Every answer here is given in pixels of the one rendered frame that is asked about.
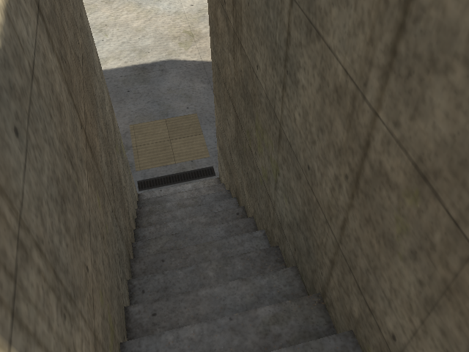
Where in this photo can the stairs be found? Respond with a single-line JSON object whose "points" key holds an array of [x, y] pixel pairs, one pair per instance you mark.
{"points": [[204, 279]]}

